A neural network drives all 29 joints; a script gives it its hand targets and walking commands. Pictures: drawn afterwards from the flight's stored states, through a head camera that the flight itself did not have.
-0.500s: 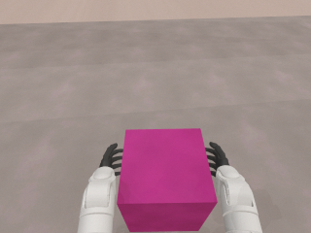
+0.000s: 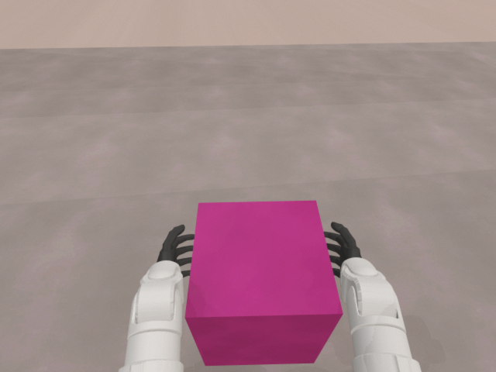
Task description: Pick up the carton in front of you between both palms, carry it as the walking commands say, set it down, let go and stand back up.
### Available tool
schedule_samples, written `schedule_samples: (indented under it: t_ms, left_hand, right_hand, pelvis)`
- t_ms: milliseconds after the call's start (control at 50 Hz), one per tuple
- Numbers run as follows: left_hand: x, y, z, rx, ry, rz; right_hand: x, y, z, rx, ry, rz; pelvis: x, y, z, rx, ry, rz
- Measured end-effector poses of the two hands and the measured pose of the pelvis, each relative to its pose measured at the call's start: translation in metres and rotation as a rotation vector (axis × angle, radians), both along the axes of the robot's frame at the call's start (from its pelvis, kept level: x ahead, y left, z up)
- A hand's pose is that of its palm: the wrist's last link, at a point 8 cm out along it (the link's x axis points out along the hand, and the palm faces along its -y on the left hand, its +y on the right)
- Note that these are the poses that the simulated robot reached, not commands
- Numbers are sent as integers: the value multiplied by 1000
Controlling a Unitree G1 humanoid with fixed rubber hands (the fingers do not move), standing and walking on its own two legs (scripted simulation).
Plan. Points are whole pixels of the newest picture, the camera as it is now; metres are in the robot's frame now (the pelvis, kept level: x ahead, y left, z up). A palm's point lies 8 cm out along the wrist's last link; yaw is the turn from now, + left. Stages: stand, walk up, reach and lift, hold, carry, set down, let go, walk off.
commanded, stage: set down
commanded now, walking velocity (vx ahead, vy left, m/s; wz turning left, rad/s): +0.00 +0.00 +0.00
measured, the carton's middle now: (258, 286) +0.31 +0.00 -0.03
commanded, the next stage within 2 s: none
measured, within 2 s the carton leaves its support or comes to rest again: neither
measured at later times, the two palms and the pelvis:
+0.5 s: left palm (187, 284) +0.35 +0.14 -0.10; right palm (329, 282) +0.35 -0.16 -0.09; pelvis -0.01 +0.00 -0.04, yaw +0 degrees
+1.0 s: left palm (207, 297) +0.40 +0.11 -0.25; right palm (324, 303) +0.38 -0.18 -0.24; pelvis -0.05 +0.01 -0.18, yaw -5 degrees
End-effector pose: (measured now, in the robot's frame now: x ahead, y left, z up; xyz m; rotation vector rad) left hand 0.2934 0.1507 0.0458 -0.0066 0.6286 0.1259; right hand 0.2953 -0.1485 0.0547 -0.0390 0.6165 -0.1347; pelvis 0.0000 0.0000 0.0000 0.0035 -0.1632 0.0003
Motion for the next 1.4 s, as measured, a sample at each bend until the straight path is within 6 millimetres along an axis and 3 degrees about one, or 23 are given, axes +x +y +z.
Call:
schedule_samples:
  t_ms: [240, 340, 460, 600, 660, 860, 1040, 1200, 1400]
  left_hand:
    - [31, -1, -28, -59, 22, 12]
    - [46, -4, -59, -34, 44, -2]
    - [54, -8, -120, -1, 49, -11]
    - [64, -11, -195, -5, 10, 3]
    - [73, -14, -217, -5, -10, -15]
    - [92, -32, -267, -40, 9, -61]
    - [114, -33, -308, -31, 16, -49]
    - [121, -23, -366, -33, 34, -28]
    - [140, -29, -435, -40, 40, -24]
  right_hand:
    - [25, -1, -25, 20, 20, -42]
    - [38, -4, -59, 7, 44, -33]
    - [51, -8, -118, 8, 48, -24]
    - [63, -11, -195, 19, 10, -22]
    - [67, -14, -216, 29, -12, -48]
    - [67, -31, -263, 55, 3, -137]
    - [93, -33, -304, 31, 12, -104]
    - [109, -23, -361, 33, 29, -81]
    - [130, -29, -426, 27, 37, -79]
  pelvis:
    - [0, 3, -9, 4, 56, -15]
    - [-3, 2, -16, -2, 148, -13]
    - [-10, 0, -31, -9, 327, -7]
    - [-18, -2, -70, -11, 582, -23]
    - [-21, -3, -89, -5, 657, -28]
    - [-35, 1, -137, 0, 791, -58]
    - [-49, 6, -186, 8, 863, -70]
    - [-59, 9, -227, -7, 921, -64]
    - [-65, 10, -278, -8, 973, -76]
